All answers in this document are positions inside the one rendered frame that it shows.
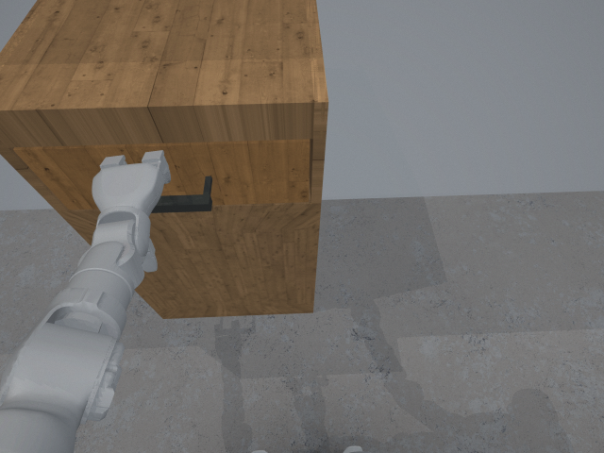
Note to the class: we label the left robot upper arm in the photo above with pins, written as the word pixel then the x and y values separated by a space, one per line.
pixel 66 377

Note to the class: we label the cabinet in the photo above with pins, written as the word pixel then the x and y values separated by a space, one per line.
pixel 98 72

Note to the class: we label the left robot hand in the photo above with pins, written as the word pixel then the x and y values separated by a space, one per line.
pixel 137 185

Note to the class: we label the left robot forearm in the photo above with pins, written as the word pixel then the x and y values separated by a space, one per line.
pixel 102 286

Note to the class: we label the handle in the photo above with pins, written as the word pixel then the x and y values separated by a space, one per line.
pixel 186 203

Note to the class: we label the drawer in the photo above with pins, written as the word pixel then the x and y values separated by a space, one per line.
pixel 243 172

